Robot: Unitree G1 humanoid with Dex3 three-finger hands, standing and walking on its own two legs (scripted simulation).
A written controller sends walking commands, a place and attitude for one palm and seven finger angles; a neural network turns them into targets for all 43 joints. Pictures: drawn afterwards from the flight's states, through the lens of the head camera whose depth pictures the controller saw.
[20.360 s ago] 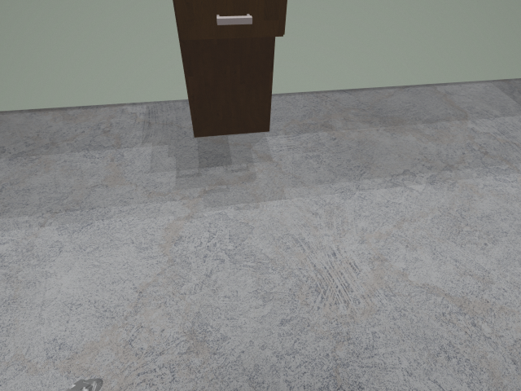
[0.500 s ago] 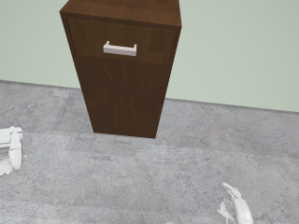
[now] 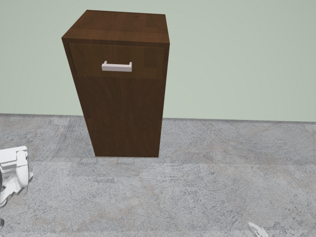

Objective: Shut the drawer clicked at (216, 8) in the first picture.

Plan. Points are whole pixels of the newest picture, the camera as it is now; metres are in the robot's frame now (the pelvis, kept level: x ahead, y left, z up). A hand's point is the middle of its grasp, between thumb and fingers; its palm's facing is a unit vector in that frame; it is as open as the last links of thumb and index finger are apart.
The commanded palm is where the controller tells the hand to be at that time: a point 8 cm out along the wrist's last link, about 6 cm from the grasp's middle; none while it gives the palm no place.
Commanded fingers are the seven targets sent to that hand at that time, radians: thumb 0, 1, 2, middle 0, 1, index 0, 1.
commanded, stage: stop stepping back and stand still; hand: left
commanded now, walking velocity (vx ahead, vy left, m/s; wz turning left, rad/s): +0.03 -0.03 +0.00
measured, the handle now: (117, 65) +0.84 +0.22 +0.03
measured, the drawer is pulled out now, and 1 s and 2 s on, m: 0.00 0.00 0.00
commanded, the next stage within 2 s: let the arm hang, fingers relaxed in 0.22 s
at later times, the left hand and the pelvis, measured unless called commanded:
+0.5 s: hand out of the picture +0.14 +0.23 -0.09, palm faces +0.10 -0.93 -0.34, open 3.0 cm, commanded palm none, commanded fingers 0.00 0.90 0.90 -1.00 -1.17 -1.00 -1.17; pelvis -0.02 +0.00 +0.00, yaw +2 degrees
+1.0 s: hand out of the picture -0.10 +0.17 -0.16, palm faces +0.06 -0.98 -0.21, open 6.3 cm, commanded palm none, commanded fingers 0.00 0.90 0.90 -0.20 -0.30 -0.20 -0.30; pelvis -0.03 -0.01 +0.01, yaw +2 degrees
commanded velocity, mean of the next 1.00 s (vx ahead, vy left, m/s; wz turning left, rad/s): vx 0.00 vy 0.00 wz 0.00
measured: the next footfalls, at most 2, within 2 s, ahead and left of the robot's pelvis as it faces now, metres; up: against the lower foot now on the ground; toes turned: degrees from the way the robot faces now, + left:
none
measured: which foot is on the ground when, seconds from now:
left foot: down 0.00-1.00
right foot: down 0.00-1.00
